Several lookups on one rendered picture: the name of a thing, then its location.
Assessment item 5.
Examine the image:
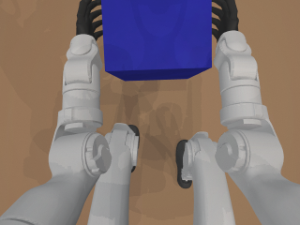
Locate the right robot hand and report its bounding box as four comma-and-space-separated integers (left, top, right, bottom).
212, 0, 239, 43

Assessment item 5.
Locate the robot right upper arm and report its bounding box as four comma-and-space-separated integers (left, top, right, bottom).
215, 128, 300, 225

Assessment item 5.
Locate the robot left forearm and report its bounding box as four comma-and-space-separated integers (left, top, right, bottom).
48, 34, 103, 167

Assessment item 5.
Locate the robot foot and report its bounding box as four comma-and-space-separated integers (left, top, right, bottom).
175, 140, 192, 188
128, 125, 140, 173

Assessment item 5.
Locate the robot left foot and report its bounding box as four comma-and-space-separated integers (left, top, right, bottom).
128, 125, 140, 173

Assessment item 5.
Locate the robot right forearm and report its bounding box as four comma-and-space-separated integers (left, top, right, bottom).
213, 30, 284, 154

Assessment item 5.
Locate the left robot hand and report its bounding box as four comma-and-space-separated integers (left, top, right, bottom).
76, 0, 103, 41

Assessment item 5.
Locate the carton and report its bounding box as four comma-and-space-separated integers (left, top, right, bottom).
101, 0, 212, 82

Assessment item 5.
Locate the robot left upper arm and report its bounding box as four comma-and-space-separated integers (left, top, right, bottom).
0, 131, 113, 225

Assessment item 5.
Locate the robot right foot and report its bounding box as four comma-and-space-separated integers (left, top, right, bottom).
175, 140, 192, 188

